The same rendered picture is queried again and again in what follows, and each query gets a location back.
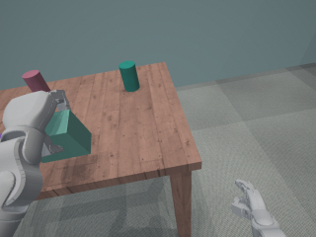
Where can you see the right robot hand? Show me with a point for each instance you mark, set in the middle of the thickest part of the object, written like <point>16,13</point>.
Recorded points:
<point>243,206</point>

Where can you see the left robot hand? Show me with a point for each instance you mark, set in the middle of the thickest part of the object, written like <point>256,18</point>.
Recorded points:
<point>35,110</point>

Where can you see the table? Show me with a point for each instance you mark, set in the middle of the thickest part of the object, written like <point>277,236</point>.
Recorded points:
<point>135,136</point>

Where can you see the left robot forearm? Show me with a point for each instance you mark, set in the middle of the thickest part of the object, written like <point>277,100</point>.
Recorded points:
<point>20,177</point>

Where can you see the sponge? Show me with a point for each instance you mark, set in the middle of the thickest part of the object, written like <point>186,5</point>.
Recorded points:
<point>66,130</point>

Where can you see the right robot forearm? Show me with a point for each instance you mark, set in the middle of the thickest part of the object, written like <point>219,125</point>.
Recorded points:
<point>263,224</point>

